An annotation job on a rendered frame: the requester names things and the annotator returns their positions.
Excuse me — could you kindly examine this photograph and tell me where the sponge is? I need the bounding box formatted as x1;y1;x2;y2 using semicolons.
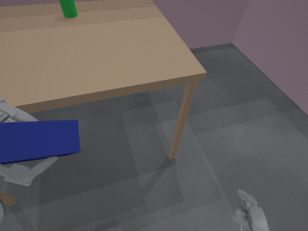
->
0;119;81;165

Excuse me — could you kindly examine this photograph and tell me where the robot left hand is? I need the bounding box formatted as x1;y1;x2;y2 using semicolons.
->
0;97;59;187

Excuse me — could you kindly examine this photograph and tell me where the table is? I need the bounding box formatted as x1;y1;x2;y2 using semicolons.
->
0;0;207;206

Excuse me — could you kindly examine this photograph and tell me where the robot right hand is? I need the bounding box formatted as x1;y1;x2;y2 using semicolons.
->
231;189;270;231

